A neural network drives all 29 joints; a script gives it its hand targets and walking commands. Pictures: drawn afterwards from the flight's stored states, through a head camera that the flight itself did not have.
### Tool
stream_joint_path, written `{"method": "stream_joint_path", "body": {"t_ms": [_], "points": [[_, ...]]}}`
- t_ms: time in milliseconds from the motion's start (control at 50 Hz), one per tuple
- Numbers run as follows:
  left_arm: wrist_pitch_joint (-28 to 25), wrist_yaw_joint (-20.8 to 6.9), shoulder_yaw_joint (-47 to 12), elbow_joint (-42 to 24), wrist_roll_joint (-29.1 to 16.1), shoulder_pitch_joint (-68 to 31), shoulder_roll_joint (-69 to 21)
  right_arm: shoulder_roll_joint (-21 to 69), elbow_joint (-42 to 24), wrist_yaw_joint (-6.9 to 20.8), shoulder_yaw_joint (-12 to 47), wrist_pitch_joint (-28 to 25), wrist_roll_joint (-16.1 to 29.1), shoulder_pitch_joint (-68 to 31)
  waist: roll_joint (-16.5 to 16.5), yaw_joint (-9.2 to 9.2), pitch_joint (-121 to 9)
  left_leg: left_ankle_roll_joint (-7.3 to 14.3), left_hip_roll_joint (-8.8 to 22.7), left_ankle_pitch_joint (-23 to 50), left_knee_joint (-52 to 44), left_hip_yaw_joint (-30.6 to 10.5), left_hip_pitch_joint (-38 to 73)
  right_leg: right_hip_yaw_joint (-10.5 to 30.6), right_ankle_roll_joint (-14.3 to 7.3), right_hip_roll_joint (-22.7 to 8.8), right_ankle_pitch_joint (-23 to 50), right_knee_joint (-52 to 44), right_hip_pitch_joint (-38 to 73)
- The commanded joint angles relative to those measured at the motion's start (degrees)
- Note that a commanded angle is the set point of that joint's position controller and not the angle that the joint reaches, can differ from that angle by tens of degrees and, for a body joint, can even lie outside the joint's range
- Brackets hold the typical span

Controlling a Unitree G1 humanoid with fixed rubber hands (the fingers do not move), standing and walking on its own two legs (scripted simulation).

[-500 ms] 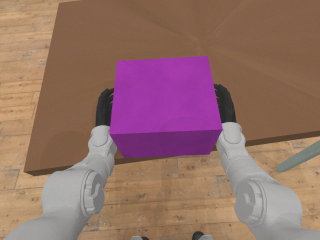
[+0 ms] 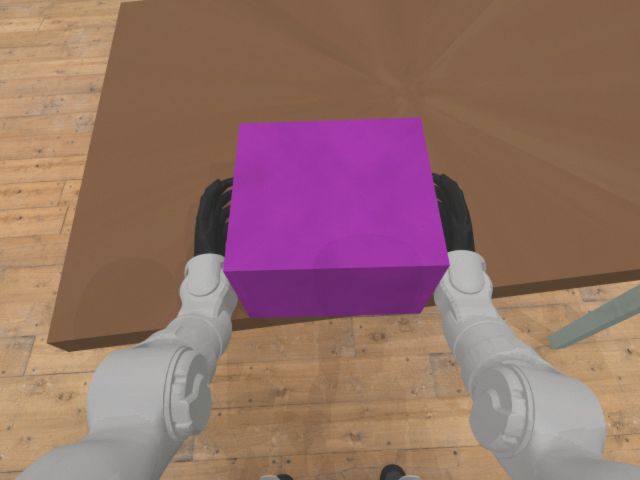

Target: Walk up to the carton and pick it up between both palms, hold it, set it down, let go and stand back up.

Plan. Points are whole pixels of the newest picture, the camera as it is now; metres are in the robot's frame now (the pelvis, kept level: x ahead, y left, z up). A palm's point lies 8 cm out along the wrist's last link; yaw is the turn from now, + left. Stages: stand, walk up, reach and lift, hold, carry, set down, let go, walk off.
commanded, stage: reach and lift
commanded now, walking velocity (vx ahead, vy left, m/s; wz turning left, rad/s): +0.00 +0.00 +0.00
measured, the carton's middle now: (332, 221) +0.44 +0.01 +0.03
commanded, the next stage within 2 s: none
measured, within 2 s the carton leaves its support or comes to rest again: leaves its support in 1.48 s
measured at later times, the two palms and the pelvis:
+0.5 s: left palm (212, 243) +0.42 +0.16 +0.01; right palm (454, 238) +0.42 -0.15 +0.01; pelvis +0.00 +0.00 +0.00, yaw +0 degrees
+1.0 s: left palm (212, 245) +0.42 +0.16 +0.00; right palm (455, 239) +0.42 -0.15 +0.01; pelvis +0.00 +0.00 +0.01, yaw +0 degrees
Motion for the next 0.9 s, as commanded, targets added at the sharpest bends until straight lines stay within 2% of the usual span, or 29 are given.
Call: {"method": "stream_joint_path", "body": {"t_ms": [0, 460, 800, 880], "points": [[0.42, -8.71, -10.78, -3.54, 10.01, -28.21, -29.69, 33.68, 5.1, 10.16, 15.11, 1.16, -9.36, -21.9, -0.56, -1.09, -34.4, -1.47, -3.78, 22.77, -3.18, 5.37, 16.76, -5.3, -1.49, 3.55, 22.39, -0.31, 25.24], [0.37, -8.33, -10.94, -3.19, 10.44, -26.82, -30.06, 33.78, 7.45, 9.36, 14.59, 0.18, -10.94, -20.1, -0.81, -1.6, -32.58, -0.8, -3.9, 20.86, -5.55, 5.22, 15.86, -5.32, -1.28, 3.74, 22.87, -2.23, 25.76], [-3.35, -7.97, -14.41, -7.47, 9.49, -26.65, -34.65, 33.85, 6.57, 8.1, 20.15, -7.62, -8.95, -23.43, -0.74, -1.76, -41.32, -1.93, -4.02, 31.6, -4.77, 4.84, 18.79, -6.1, -0.17, 5.08, 35.57, -1.61, 28.57], [-3.04, -7.9, -15.71, -8.87, 9.11, -26.12, -35.5, 33.51, 5.77, 7.82, 21.44, -8.53, -7.99, -23.87, -0.56, -1.95, -42.94, -2.08, -4.14, 32.55, -4.73, 4.71, 19.84, -6.3, 0.01, 5.63, 36.4, -2.07, 28.14]]}}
